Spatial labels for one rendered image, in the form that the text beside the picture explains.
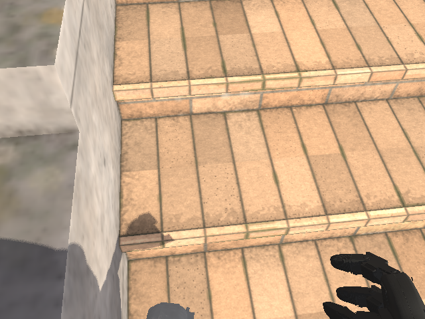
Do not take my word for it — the robot left thigh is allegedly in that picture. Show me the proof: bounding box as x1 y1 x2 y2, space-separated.
147 302 195 319

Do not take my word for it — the right robot hand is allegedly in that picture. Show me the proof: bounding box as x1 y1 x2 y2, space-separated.
323 252 425 319

